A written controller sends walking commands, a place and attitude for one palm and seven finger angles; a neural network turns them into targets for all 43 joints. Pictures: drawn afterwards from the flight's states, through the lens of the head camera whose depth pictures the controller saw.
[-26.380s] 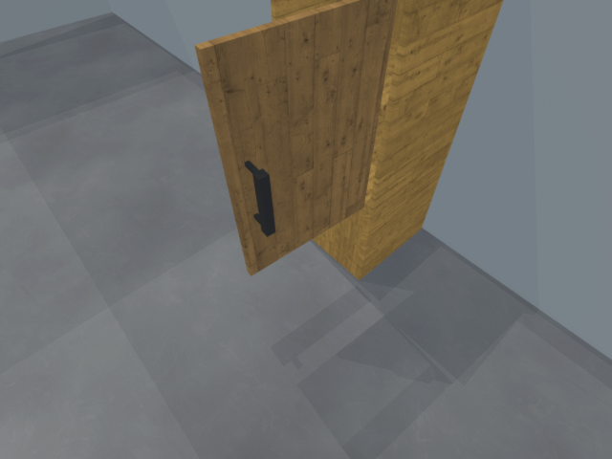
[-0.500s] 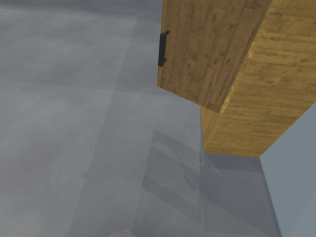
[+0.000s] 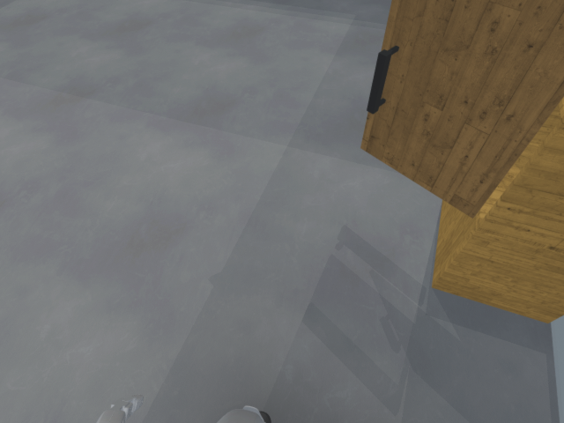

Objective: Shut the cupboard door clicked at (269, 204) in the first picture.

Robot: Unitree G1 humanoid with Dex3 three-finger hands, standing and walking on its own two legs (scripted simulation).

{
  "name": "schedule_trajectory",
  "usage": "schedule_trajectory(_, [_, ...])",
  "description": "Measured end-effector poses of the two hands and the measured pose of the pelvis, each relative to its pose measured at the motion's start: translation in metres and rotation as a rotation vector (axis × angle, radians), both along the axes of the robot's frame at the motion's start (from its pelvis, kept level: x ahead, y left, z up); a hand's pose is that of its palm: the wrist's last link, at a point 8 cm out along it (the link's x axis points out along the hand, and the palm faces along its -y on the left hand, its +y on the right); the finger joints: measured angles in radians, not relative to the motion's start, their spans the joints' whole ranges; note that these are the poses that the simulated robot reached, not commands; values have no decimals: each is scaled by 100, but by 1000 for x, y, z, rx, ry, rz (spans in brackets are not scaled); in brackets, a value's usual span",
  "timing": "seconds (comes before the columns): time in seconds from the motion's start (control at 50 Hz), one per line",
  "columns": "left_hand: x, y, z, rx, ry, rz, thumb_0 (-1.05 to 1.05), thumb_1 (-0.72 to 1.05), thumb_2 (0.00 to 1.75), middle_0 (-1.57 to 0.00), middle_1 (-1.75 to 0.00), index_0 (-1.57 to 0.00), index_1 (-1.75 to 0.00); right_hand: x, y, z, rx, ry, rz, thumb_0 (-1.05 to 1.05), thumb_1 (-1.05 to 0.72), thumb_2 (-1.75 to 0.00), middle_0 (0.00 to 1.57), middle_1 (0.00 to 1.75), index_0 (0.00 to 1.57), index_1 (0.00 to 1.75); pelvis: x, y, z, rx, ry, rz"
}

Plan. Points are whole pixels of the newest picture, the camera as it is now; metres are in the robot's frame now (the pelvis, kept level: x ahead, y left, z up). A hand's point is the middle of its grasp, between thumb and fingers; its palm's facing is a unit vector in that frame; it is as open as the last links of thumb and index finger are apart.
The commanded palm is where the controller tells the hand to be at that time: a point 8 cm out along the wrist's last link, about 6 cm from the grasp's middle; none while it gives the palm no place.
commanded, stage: walk to a spot facing it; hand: left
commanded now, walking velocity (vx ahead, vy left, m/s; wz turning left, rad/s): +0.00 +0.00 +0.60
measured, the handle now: (383, 80) +0.91 -0.23 -0.05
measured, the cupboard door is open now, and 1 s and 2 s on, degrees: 64 64 64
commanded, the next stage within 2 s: turn to face it in 1.20 s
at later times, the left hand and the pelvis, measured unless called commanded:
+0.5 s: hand out of the picture -0.04 +0.22 -0.18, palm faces +0.38 -0.89 -0.26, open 7.4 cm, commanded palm none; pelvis +0.02 +0.01 +0.00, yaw +20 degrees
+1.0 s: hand out of the picture +0.11 +0.20 -0.14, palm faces +0.61 -0.76 -0.24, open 7.4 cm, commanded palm none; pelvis +0.18 +0.01 +0.02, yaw +38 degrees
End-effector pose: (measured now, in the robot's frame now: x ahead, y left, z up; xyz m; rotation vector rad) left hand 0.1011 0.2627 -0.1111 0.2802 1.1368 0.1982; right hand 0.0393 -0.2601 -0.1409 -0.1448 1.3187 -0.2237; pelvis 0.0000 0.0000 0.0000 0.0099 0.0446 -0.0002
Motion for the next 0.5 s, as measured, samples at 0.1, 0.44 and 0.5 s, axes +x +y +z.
schedule_trajectory(0.1, [-40, -14, 10, 7, 58, 89, 0, 90, 90, -20, -30, -20, -30, 34, -17, 7, 9, -39, 77, 1, -91, -90, 20, 30, 20, 30, 3, -11, 10, 26, -21, 74])
schedule_trajectory(0.44, [-163, -7, -37, -102, 189, 421, 0, 90, 90, -20, -30, -20, -30, 169, 63, 19, 1, -208, 479, 1, -91, -90, 20, 30, 20, 30, 12, 5, -11, 24, -45, 321])
schedule_trajectory(0.5, [-160, 2, -32, -106, 187, 444, 1, 90, 90, -20, -30, -20, -30, 169, 70, 26, -8, -214, 505, 1, -91, -90, 20, 30, 20, 30, 18, 9, -5, 12, -52, 346])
